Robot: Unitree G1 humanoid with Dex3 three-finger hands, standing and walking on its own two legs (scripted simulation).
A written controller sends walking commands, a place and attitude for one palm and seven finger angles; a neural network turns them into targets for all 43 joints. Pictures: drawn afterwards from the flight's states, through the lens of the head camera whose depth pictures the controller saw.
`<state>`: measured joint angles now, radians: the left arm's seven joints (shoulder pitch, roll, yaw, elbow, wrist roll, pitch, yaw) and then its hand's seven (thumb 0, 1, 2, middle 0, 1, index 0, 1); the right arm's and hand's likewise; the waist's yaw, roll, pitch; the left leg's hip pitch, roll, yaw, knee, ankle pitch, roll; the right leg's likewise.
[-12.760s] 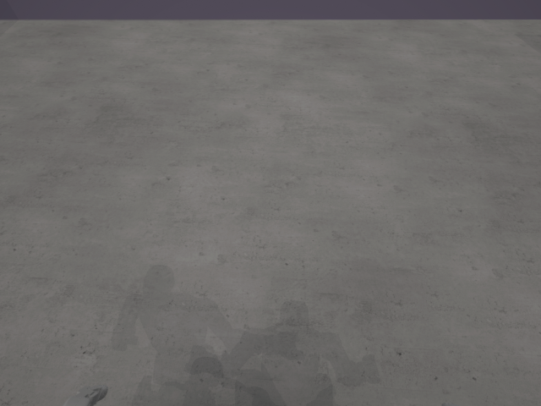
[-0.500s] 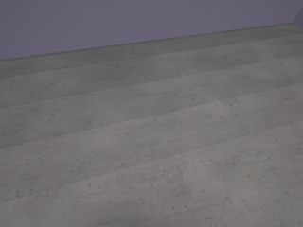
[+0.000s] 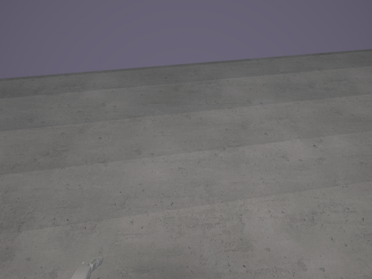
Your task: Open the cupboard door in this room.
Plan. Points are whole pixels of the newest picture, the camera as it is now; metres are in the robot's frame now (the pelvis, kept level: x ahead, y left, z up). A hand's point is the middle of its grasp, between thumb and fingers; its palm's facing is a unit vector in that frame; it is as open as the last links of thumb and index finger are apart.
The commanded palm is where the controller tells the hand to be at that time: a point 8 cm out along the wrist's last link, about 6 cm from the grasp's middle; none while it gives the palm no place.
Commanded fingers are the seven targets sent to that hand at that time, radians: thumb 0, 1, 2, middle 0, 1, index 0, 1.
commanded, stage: turn or walk to find it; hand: left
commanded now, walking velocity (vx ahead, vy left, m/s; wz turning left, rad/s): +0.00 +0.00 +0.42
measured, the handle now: out of the picture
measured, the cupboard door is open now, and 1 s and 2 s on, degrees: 0 0 0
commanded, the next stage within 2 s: none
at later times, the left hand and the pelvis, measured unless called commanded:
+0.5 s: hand out of the picture -0.08 +0.24 -0.19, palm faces +0.29 -0.93 -0.23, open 7.4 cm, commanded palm none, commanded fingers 0.00 0.90 0.90 -0.20 -0.30 -0.20 -0.30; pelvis -0.05 +0.03 -0.01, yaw +14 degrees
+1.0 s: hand out of the picture -0.04 +0.21 -0.14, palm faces +0.43 -0.86 -0.27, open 7.4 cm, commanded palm none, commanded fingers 0.00 0.90 0.90 -0.20 -0.30 -0.20 -0.30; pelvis -0.06 -0.02 +0.00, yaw +26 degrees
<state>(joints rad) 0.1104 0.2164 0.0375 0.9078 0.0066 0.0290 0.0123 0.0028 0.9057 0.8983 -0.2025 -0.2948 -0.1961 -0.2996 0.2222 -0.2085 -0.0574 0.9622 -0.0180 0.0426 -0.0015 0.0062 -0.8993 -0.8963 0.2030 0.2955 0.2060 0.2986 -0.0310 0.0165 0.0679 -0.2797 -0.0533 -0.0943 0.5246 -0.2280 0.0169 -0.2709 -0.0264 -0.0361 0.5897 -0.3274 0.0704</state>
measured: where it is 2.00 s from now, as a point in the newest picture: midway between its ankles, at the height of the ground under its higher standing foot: outside the picture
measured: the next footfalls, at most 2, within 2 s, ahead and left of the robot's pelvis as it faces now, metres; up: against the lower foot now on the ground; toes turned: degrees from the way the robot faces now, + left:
right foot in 0.02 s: +0.05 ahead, -0.13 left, +0.00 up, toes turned -2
left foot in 0.42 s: -0.04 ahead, +0.13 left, +0.00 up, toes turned +17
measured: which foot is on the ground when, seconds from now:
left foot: down 0.00-0.02, up 0.04-0.40, down 0.42-0.94, up 0.96-1.00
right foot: up 0.00-0.00, down 0.02-0.42, up 0.44-0.92, down 0.94-1.00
